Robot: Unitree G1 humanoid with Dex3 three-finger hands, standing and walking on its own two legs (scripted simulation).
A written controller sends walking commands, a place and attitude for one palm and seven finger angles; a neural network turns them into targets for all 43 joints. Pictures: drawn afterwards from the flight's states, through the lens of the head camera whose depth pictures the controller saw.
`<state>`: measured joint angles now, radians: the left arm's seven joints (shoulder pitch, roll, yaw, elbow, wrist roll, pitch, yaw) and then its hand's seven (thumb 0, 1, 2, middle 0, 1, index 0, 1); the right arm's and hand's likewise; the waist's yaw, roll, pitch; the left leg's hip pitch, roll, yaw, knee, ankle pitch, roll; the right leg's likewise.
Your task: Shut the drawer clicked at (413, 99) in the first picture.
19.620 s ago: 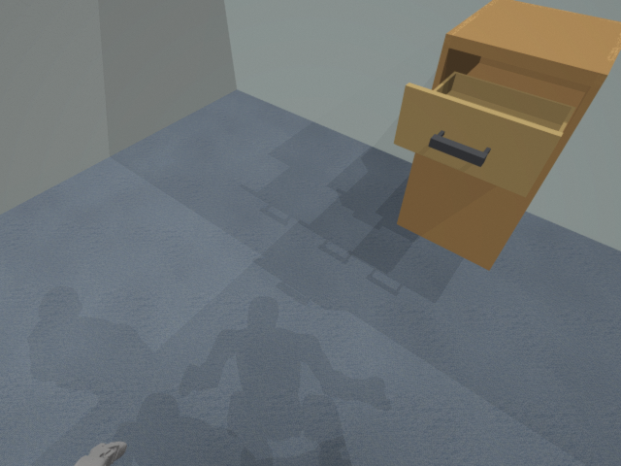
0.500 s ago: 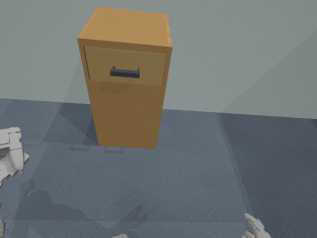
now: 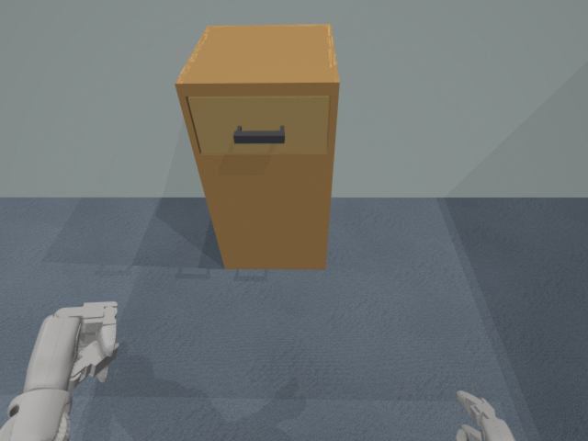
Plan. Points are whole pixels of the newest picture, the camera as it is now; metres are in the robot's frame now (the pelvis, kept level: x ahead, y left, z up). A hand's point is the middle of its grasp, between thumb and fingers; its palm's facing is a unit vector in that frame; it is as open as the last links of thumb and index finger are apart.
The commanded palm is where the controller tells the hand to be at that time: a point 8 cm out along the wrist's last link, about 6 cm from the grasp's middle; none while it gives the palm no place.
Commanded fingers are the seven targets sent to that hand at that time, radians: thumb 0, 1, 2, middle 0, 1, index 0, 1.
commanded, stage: let the arm hang, fingers relaxed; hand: left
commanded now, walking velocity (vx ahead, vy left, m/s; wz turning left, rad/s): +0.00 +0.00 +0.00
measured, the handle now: (260, 132) +0.90 +0.17 -0.07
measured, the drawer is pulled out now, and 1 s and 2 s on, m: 0.00 0.00 0.00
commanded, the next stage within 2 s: look to check the result in 1.02 s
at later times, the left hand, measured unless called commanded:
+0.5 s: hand out of the picture -0.07 +0.24 -0.15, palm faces +0.05 -0.95 -0.31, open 5.3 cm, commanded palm none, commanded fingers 0.00 0.90 0.90 -0.20 -0.30 -0.20 -0.30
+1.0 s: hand out of the picture +0.09 +0.19 -0.15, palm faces +0.01 -0.97 -0.23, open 7.3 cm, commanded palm none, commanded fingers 0.00 0.90 0.90 -0.20 -0.30 -0.20 -0.30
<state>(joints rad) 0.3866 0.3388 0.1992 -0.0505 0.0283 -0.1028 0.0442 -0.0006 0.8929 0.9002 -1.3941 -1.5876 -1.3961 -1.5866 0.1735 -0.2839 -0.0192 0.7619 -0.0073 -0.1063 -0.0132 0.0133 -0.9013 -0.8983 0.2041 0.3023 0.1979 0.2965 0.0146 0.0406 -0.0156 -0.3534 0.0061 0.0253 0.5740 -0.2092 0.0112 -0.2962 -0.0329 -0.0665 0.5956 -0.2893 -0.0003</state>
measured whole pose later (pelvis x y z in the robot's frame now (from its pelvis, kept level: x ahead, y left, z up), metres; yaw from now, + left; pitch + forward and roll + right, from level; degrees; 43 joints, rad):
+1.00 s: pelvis +0.02 +0.00 +0.01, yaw +1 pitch -1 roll +0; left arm 0.15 0.21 0.01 1.11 0.01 -0.01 0.01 0.00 0.90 0.90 -0.21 -0.30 -0.21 -0.30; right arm 0.22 -0.21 -0.02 1.13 -0.02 0.00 -0.02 0.01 -0.91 -0.90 0.20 0.30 0.20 0.30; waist -0.02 0.01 0.05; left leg -0.22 0.00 0.01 0.40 -0.16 0.00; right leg -0.16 -0.02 -0.06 0.41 -0.24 -0.01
